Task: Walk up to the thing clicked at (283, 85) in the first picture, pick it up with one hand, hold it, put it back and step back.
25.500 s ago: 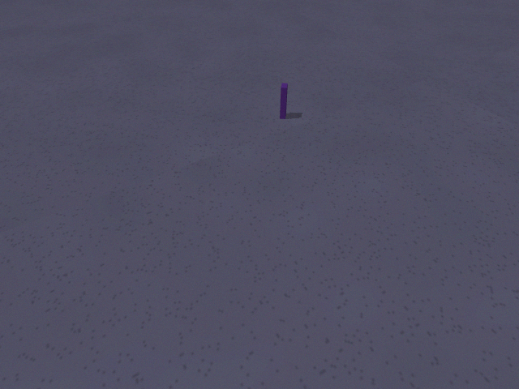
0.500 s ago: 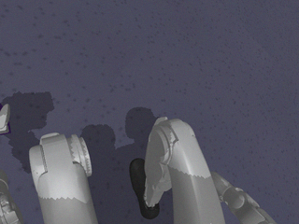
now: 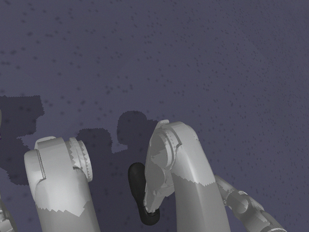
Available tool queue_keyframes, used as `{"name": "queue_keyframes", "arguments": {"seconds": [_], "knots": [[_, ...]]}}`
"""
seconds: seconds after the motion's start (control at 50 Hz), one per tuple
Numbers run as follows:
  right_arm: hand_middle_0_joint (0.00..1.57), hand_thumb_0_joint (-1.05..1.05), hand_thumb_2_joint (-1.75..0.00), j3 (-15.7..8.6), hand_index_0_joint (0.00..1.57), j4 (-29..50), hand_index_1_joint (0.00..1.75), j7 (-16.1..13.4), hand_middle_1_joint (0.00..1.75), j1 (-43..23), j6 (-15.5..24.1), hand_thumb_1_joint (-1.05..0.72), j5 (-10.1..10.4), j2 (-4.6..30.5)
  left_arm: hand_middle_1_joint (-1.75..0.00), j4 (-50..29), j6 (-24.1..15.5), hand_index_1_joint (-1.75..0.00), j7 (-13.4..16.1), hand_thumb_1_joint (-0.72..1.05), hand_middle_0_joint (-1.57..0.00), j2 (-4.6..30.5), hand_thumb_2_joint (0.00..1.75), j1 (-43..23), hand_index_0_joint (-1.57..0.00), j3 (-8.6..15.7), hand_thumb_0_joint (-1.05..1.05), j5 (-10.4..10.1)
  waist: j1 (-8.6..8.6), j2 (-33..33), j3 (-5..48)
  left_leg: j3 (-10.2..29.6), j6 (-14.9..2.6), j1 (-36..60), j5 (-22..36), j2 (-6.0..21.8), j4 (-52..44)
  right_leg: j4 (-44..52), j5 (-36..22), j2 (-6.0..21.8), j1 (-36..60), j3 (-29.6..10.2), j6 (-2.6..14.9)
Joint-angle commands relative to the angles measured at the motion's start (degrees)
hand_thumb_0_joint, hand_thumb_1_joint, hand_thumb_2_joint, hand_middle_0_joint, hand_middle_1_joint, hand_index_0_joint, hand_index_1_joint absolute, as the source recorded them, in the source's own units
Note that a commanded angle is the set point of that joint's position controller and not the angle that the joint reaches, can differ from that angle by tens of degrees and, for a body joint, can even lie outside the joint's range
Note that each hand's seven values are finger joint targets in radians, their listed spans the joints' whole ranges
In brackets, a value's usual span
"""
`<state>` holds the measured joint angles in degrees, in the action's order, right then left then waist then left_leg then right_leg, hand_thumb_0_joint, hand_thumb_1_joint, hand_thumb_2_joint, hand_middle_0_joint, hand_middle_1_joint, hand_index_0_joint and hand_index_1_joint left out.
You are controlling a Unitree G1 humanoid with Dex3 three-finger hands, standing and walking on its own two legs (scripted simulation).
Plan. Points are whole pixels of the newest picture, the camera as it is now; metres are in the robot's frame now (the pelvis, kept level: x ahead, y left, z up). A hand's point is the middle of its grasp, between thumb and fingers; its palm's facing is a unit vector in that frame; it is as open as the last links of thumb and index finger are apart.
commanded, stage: lower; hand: left
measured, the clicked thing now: out of the picture +0.39 +0.32 -0.16
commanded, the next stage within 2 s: loosen in 0.14 s
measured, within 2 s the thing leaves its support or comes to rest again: neither
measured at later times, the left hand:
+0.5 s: hand out of the picture +0.39 +0.31 -0.15, palm faces +0.46 -0.89 +0.01, open 9.0 cm
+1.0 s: hand out of the picture +0.39 +0.31 -0.15, palm faces +0.46 -0.89 +0.01, open 11.0 cm
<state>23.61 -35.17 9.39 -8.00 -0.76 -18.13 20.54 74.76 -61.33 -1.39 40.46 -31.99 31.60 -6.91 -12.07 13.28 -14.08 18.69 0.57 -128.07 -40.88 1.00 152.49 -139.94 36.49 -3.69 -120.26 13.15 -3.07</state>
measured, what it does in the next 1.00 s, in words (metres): stands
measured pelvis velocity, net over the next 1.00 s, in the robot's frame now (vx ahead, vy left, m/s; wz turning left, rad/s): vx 0.00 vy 0.00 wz -0.01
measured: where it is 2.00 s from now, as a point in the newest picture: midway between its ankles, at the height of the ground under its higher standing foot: (110, 221)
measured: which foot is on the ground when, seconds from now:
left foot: down 0.00-1.00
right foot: down 0.00-1.00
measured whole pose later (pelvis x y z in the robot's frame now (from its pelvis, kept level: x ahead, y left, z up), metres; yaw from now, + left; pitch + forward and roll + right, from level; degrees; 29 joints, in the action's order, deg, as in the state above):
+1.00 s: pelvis +0.00 +0.00 +0.00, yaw -1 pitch +14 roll -16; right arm 24.7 -34.0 9.5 -9.5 -1.0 -18.4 20.2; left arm 74.1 -61.6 0.0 40.8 -31.5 30.6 -7.4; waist -11.6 13.8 -14.5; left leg 19.5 0.5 -127.5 -40.9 1.2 152.3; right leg -139.1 36.1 -4.0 -119.6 13.8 -3.3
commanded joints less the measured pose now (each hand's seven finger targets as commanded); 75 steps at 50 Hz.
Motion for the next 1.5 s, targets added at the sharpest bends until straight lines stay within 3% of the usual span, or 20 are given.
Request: {"name": "queue_keyframes", "arguments": {"seconds": [0.0, 0.1, 0.22, 0.4, 0.42, 0.46, 0.5, 0.54, 0.58, 0.6, 0.62, 0.68, 0.72, 0.9, 1.18, 1.24, 1.32, 1.38, 1.4, 1.48], "knots": [[0.20, 0.00, -0.90, -6.9, 0.20, 1.7, 0.30, -1.2, 0.30, 1.4, 0.1, -0.90, 0.1, 19.5, -1.39, -8.4, -3.9, -1.41, 0.6, 0.29, -1.30, 9.8, 1.30, -9.6, -1.29, 0.5, 0.00, -0.4, -3.37, -28.2, 33.0, -4.9, 1.00, 22.0, 6.4, 2.8, -19.8, 10.0, -9.4, -1.7, 14.7, 5.3, 3.84], [0.20, 0.00, -0.90, -6.6, 0.20, 1.6, 0.30, -1.3, 0.30, 1.6, -0.1, -0.89, -0.1, 19.3, -1.36, -8.3, -4.0, -1.38, 0.9, 0.34, -1.28, 11.2, 1.29, -9.3, -1.27, 1.3, 0.00, -0.3, -3.21, -28.1, 33.1, -5.0, 0.87, 21.5, 6.6, 2.8, -19.6, 10.3, -9.6, -1.8, 15.6, 5.3, 3.76], [0.20, 0.00, -0.90, -6.2, 0.20, 2.2, 0.30, -1.2, 0.30, 1.1, -0.2, -0.89, -0.2, 19.5, -1.36, -6.9, -4.1, -1.38, 0.9, 0.34, -1.28, 9.3, 1.28, -9.7, -1.27, -0.6, 0.00, 0.0, -4.22, -28.2, 31.8, -4.0, 1.22, 22.2, 6.9, 3.0, -20.3, 9.8, -9.6, -1.7, 14.4, 6.0, 3.82], [0.20, 0.00, -0.89, -5.8, 0.20, 2.3, 0.30, -1.2, 0.30, 0.6, 0.1, -0.92, -0.3, 19.1, -0.97, -7.3, -4.5, -0.96, 0.8, -0.13, -1.05, 8.4, 0.70, -9.2, -1.07, -1.0, 0.00, -0.8, -3.67, -27.1, 32.2, -4.4, 0.93, 21.6, 6.8, 2.9, -19.7, 10.4, -9.7, -2.0, 15.5, 5.8, 3.67], [0.20, 0.00, -0.90, -5.8, 0.20, 2.5, 0.30, -1.2, 0.30, 0.1, 0.2, -0.92, -0.2, 19.2, -0.90, -7.0, -4.5, -0.90, 0.7, -0.21, -0.97, 8.8, 0.70, -9.8, -0.99, -1.8, 0.00, -0.6, -4.06, -27.3, 31.2, -4.4, 0.83, 21.1, 5.6, 2.9, -19.8, 10.5, -8.7, -2.1, 14.4, 5.9, 3.74], [0.20, 0.00, -0.89, -5.8, 0.20, 2.5, 0.30, -1.3, 0.30, 0.5, 0.1, -0.91, -0.2, 19.4, -1.06, -6.5, -4.3, -1.06, 1.0, -0.09, -1.12, 9.1, 0.85, -8.7, -1.13, -0.8, 0.00, -0.7, -3.63, -27.3, 31.6, -4.2, 0.94, 21.7, 5.7, 3.0, -20.0, 10.5, -8.8, -2.0, 15.0, 5.9, 3.66], [0.20, 0.00, -0.90, -5.9, 0.20, 2.3, 0.30, -1.3, 0.30, 0.7, -0.1, -0.92, -0.3, 19.4, -0.91, -8.6, -4.5, -0.90, 0.9, -0.25, -0.98, 10.4, 0.69, -10.4, -1.00, -0.6, 0.00, -0.5, -3.81, -27.9, 32.6, -4.5, 0.78, 21.6, 5.9, 2.9, -19.6, 10.5, -9.1, -2.1, 15.4, 5.7, 3.71], [0.20, 0.00, -0.89, -5.8, 0.20, 2.5, 0.30, -1.4, 0.30, 0.8, -0.1, -0.90, -0.3, 19.3, -1.04, -7.5, -4.1, -1.04, 0.7, -0.09, -1.07, 10.3, 0.85, -9.2, -1.08, -0.5, 0.00, -0.7, -3.65, -26.8, 32.7, -4.9, 0.53, 20.9, 6.0, 2.8, -19.0, 10.9, -9.4, -2.2, 15.9, 5.5, 3.68], [0.20, 0.00, -0.90, -5.6, 0.20, 2.6, 0.30, -1.3, 0.30, 0.8, 0.0, -0.92, -0.4, 19.0, -0.88, -7.9, -4.3, -0.88, 0.7, -0.20, -0.95, 9.8, 0.71, -9.6, -0.97, -0.9, 0.00, -0.8, -3.68, -27.1, 32.4, -4.7, 0.59, 20.6, 5.4, 2.9, -19.2, 10.9, -8.8, -2.3, 15.7, 5.7, 3.74], [0.20, 0.00, -0.90, -5.7, 0.20, 2.5, 0.30, -1.3, 0.30, 0.3, 0.0, -0.90, -0.1, 19.0, -0.96, -7.0, -4.1, -0.96, 0.6, -0.12, -1.00, 8.2, 0.79, -8.0, -0.98, -1.2, 0.00, -1.2, -3.23, -27.0, 31.6, -4.4, 0.77, 20.7, 5.1, 2.9, -19.9, 10.8, -8.5, -2.2, 15.1, 5.8, 3.70], [0.20, 0.00, -0.89, -5.7, 0.20, 2.6, 0.30, -1.4, 0.30, 0.5, 0.0, -0.90, -0.2, 19.3, -1.01, -9.1, -4.3, -1.01, 0.9, -0.04, -1.04, 10.7, 0.86, -10.3, -1.05, -0.6, 0.00, -0.7, -3.37, -28.4, 31.9, -4.2, 0.88, 21.5, 4.6, 3.0, -20.3, 10.5, -7.9, -2.1, 14.4, 6.0, 3.88], [0.20, 0.00, -0.90, -6.0, 0.20, 2.4, 0.30, -1.3, 0.30, 1.0, -0.1, -0.92, -0.2, 19.5, -0.83, -8.6, -4.1, -0.84, 0.8, -0.11, -0.90, 9.8, 0.72, -9.9, -0.91, -1.0, 0.00, -0.5, -3.76, -29.0, 32.1, -3.7, 1.14, 22.6, 5.3, 3.1, -20.6, 10.1, -8.6, -2.1, 14.1, 6.1, 3.83], [0.20, 0.00, -0.89, -5.7, 0.20, 2.4, 0.30, -1.2, 0.30, 0.8, 0.0, -0.90, -0.1, 19.1, -0.97, -8.0, -4.0, -0.98, 1.1, 0.05, -1.01, 9.1, 0.84, -9.1, -1.01, -1.4, 0.00, -0.4, -3.51, -28.9, 32.0, -3.8, 1.13, 22.4, 6.2, 3.0, -20.6, 9.9, -9.2, -2.0, 14.4, 6.0, 3.89], [0.20, 0.00, -0.90, -5.9, 0.20, 2.5, 0.30, -1.1, 0.30, 0.7, -0.2, -0.90, -0.2, 19.0, -0.48, -9.1, -4.2, -0.50, 1.5, -0.27, -0.57, 9.9, 0.42, -9.4, -0.55, -0.8, 0.00, -0.5, -3.34, -27.9, 32.2, -4.4, 0.77, 21.6, 6.1, 2.9, -19.8, 10.7, -9.1, -2.2, 15.2, 5.6, 3.84], [0.20, 0.00, -0.90, -5.6, 0.20, 2.4, 0.30, -1.4, 0.30, 0.5, -0.3, -0.91, -0.3, 18.8, -0.22, -7.9, -4.1, -0.23, 1.1, -0.54, -0.24, 9.8, 0.18, -8.3, -0.23, -0.3, 0.00, -0.8, -3.36, -27.9, 32.5, -4.6, 0.77, 21.8, 6.4, 3.2, -19.8, 10.9, -9.1, -2.3, 15.8, 5.5, 3.81], [0.20, 0.00, -0.90, -5.8, 0.20, 2.7, 0.30, -1.7, 0.30, 0.4, -0.5, -0.90, -0.2, 19.3, -0.14, -9.9, -4.1, -0.14, 0.7, -0.54, -0.14, 12.3, 0.13, -8.5, -0.14, 1.7, 0.00, -0.9, -2.62, -28.2, 32.6, -4.6, 0.75, 21.7, 6.2, 3.2, -20.1, 11.1, -9.0, -2.1, 16.0, 5.4, 3.71], [0.20, 0.00, -0.90, -7.1, 0.20, 3.2, 0.30, -2.1, 0.30, 2.1, -1.1, -0.90, 0.0, 19.2, -0.10, -22.0, -3.3, -0.11, 0.1, -0.52, -0.09, 18.2, 0.12, -9.9, -0.09, 5.0, 0.00, -0.6, 0.03, -35.2, 39.7, -4.9, 1.53, 27.8, 9.5, 3.5, -21.9, 10.2, -10.7, -1.7, 16.9, 4.4, 4.25], [0.20, 0.00, -0.90, -8.7, 0.20, 3.6, 0.30, -2.4, 0.30, 3.1, -1.5, -0.91, 1.5, 18.7, -0.10, -23.8, 0.5, -0.10, -1.5, -0.54, -0.09, 14.9, 0.10, -3.9, -0.09, 4.2, 0.00, -1.4, 1.64, -37.3, 41.3, -5.6, 1.70, 28.5, 8.9, 3.1, -24.3, 10.7, -10.0, -1.3, 15.8, 3.4, 4.60], [0.20, 0.00, -0.90, -9.2, 0.20, 3.0, 0.30, -2.7, 0.30, 4.5, -1.6, -0.91, 1.9, 18.7, -0.09, -27.8, 1.5, -0.10, -1.9, -0.56, -0.09, 17.1, 0.10, -6.6, -0.08, 5.4, 0.00, -1.5, 2.07, -39.2, 42.6, -5.8, 1.89, 29.3, 9.9, 3.2, -24.7, 10.5, -10.8, -1.3, 15.7, 3.1, 4.78], [0.20, 0.00, -0.90, -12.2, 0.20, 3.3, 0.30, -3.3, 0.30, 6.3, -1.9, -0.92, 5.0, 17.5, -0.10, -26.2, 8.5, -0.10, -6.4, -0.61, -0.09, 6.7, 0.07, -0.6, -0.09, -1.2, 0.00, -3.3, 1.81, -36.7, 40.4, -6.0, 1.55, 26.9, 8.4, 2.7, -27.1, 11.4, -9.6, -0.8, 10.6, 2.7, 4.98]]}}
